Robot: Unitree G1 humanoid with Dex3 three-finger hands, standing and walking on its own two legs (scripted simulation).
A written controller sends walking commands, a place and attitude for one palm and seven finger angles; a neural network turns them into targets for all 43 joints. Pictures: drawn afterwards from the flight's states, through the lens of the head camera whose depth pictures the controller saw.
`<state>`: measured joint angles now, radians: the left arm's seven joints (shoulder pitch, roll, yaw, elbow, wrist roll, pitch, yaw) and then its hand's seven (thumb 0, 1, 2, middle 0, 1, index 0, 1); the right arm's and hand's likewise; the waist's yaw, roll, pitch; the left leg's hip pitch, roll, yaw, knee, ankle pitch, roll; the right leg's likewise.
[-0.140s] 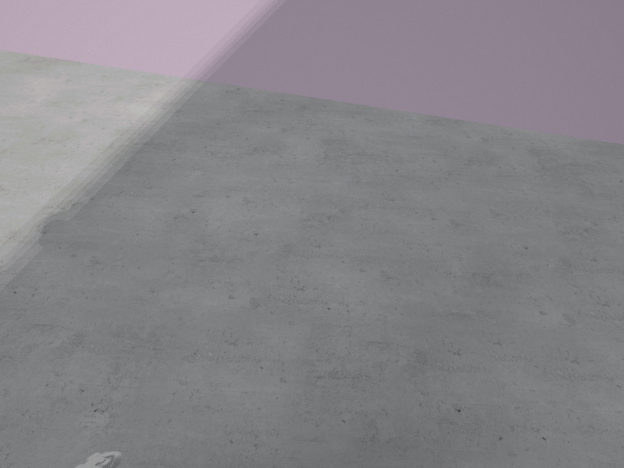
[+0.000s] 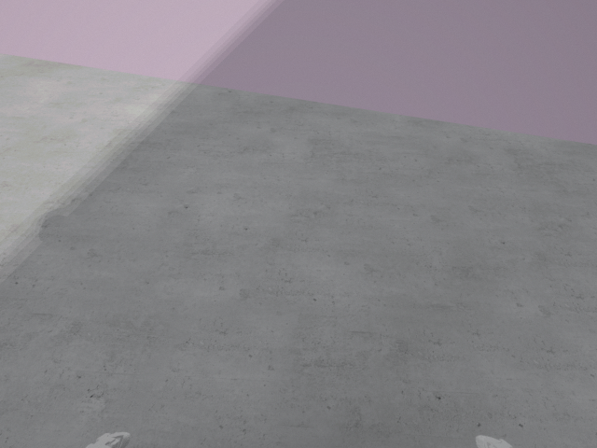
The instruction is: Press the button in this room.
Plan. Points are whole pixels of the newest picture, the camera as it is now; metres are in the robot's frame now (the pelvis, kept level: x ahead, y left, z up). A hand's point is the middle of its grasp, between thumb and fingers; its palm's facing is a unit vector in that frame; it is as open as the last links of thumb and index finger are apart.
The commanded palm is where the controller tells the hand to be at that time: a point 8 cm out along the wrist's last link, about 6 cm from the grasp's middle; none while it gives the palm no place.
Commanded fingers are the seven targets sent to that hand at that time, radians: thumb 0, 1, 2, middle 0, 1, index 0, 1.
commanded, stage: stand and wait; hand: left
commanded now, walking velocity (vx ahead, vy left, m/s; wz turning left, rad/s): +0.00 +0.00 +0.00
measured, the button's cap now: out of the picture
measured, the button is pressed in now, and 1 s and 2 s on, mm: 0 0 0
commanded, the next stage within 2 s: turn or walk to find it in 0.76 s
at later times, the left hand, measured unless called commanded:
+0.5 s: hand out of the picture +0.05 +0.24 -0.15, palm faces -0.03 -0.94 -0.33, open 7.4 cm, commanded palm none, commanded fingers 0.00 0.90 0.90 -0.20 -0.30 -0.20 -0.30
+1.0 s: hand out of the picture +0.06 +0.21 -0.16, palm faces +0.02 -0.95 -0.31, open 7.4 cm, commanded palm none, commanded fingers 0.00 0.90 0.90 -0.20 -0.30 -0.20 -0.30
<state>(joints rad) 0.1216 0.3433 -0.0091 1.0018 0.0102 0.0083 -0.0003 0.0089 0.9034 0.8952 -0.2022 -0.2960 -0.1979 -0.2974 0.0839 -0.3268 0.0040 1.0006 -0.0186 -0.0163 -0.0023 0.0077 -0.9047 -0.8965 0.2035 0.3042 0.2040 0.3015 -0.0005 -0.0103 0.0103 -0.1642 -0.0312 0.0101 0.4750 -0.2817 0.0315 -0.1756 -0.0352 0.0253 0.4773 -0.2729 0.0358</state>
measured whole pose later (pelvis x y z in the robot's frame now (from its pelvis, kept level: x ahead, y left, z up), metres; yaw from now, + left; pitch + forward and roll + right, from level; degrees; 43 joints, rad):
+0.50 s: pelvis -0.02 -0.01 +0.01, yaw +0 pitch -2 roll +0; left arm 0.15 0.35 0.00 1.08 0.01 0.00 0.00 0.01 0.90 0.90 -0.20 -0.30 -0.20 -0.30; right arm 0.13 -0.34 0.00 1.10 -0.01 -0.01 0.00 0.01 -0.91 -0.90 0.20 0.30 0.20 0.30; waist 0.00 -0.01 0.04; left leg -0.15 -0.01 0.00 0.41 -0.22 0.01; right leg -0.16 -0.02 0.02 0.41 -0.21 0.02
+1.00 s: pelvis -0.02 -0.02 +0.00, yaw +3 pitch -1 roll +0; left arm 0.13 0.30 0.00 1.02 0.01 0.03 0.02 0.01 0.90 0.90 -0.20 -0.30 -0.20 -0.30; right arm 0.15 -0.31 0.00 1.06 -0.02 0.02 0.00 0.01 -0.91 -0.90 0.20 0.30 0.20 0.30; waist -0.02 0.00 0.03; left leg -0.24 -0.02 -0.04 0.50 -0.24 0.00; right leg -0.23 -0.02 -0.03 0.49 -0.25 0.01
